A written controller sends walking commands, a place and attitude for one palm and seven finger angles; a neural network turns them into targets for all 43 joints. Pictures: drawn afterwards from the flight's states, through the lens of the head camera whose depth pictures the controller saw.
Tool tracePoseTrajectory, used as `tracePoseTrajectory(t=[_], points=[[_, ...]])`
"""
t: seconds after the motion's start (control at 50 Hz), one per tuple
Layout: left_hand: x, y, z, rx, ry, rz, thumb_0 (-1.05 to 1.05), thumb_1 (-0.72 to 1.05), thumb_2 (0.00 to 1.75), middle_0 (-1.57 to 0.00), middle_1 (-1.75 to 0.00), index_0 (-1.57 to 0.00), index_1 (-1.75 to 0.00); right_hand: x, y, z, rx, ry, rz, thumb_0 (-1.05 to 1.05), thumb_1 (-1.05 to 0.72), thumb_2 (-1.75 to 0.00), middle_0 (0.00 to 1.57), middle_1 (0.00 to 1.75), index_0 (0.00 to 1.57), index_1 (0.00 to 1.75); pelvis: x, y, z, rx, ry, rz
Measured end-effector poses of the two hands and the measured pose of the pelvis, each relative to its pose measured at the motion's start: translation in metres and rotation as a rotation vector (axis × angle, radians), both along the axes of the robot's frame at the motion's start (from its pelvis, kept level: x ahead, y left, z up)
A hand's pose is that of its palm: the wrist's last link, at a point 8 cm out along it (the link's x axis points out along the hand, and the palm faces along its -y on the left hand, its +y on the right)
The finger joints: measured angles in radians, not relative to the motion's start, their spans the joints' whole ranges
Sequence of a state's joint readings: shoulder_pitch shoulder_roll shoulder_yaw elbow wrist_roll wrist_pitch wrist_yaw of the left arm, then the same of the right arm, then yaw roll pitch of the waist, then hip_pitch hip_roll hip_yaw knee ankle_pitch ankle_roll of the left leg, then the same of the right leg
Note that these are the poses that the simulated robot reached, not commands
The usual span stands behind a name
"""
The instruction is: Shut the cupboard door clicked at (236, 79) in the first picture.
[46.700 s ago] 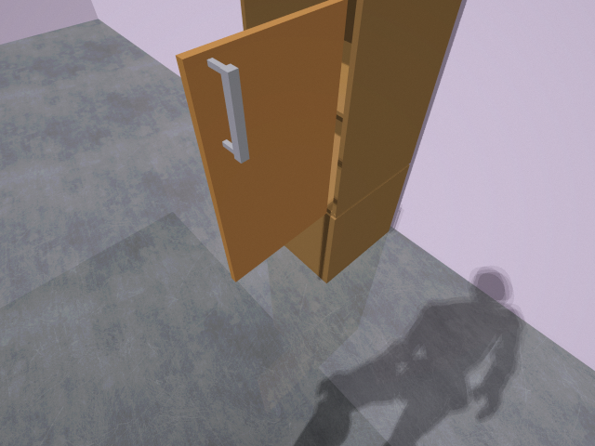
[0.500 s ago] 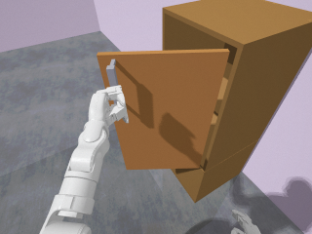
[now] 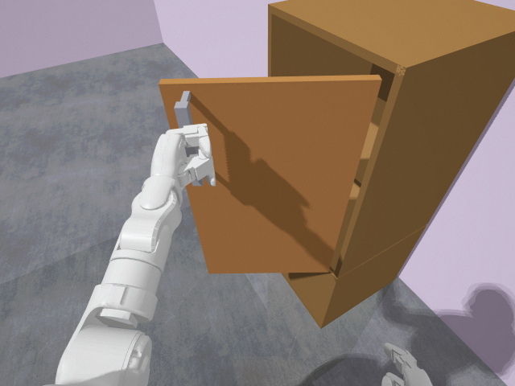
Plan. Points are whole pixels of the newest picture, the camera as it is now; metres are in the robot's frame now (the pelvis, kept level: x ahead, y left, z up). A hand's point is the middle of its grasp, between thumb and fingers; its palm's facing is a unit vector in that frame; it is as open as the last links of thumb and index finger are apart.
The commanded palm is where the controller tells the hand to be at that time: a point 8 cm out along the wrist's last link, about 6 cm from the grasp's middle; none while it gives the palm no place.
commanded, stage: push the door shut along its arc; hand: left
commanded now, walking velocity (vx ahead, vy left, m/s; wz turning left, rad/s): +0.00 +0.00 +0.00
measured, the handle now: (192, 141) +0.47 +0.14 +0.16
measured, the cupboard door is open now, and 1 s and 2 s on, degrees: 60 42 23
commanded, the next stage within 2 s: pull the fist back off the door in 1.54 s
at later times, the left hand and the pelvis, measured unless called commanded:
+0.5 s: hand (215, 146) +0.44 +0.10 +0.17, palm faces -0.14 -0.99 -0.06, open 3.1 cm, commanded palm +0.45 +0.12 +0.16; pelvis -0.02 +0.01 -0.01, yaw +1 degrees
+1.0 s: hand (252, 121) +0.52 +0.04 +0.16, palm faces -0.28 -0.96 -0.02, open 2.8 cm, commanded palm +0.53 +0.10 +0.16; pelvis -0.01 +0.00 -0.02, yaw -2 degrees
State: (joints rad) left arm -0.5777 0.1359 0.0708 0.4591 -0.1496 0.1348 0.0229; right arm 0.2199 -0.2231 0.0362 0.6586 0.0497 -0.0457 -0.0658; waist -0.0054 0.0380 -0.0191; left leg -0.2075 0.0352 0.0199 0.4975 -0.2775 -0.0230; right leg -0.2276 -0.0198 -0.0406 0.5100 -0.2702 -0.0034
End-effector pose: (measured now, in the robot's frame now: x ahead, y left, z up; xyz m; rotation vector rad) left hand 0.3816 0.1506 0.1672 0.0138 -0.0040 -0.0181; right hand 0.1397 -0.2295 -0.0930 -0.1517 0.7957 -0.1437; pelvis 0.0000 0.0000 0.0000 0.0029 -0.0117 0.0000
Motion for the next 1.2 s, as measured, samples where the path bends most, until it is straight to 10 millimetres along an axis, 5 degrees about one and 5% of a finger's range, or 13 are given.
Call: tracePoseTrajectory(t=[0.48,0.62,0.8,0.96,1.2], points=[[0.046,0.003,0.001,0.040,0.001,-0.110,0.02,0.90,0.90,-1.32,-1.50,-1.31,-1.50,-0.086,-0.010,-0.026,-0.040,0.171,-0.052,0.01,-0.90,-0.90,0.21,0.29,0.20,0.30,-0.021,0.010,-0.008,-0.003,0.073,0.024],[0.063,-0.013,0.000,0.040,0.006,-0.164,0.02,0.90,0.90,-1.31,-1.50,-1.30,-1.50,-0.123,-0.015,-0.033,-0.050,0.248,-0.082,0.01,-0.90,-0.90,0.21,0.29,0.20,0.30,-0.024,0.012,-0.011,-0.002,0.109,0.021],[0.103,-0.059,-0.002,-0.001,0.015,-0.241,0.02,0.90,0.90,-1.30,-1.50,-1.30,-1.50,-0.169,-0.024,-0.032,-0.067,0.332,-0.180,0.01,-0.90,-0.90,0.21,0.29,0.20,0.30,-0.021,0.010,-0.015,0.003,0.178,-0.009],[0.132,-0.057,-0.003,0.004,0.019,-0.255,-0.02,0.81,0.91,-1.30,-1.50,-1.30,-1.50,-0.210,-0.027,-0.030,-0.063,0.461,-0.254,0.01,-0.90,-0.90,0.21,0.29,0.20,0.30,-0.014,0.006,-0.017,0.003,0.225,-0.029],[0.151,-0.056,-0.002,0.014,0.045,-0.306,-0.02,0.78,0.90,-1.30,-1.50,-1.32,-1.50,-0.216,-0.027,-0.026,-0.088,0.535,-0.251,0.01,-0.90,-0.90,0.21,0.29,0.20,0.30,-0.010,0.005,-0.019,-0.013,0.269,-0.007]])
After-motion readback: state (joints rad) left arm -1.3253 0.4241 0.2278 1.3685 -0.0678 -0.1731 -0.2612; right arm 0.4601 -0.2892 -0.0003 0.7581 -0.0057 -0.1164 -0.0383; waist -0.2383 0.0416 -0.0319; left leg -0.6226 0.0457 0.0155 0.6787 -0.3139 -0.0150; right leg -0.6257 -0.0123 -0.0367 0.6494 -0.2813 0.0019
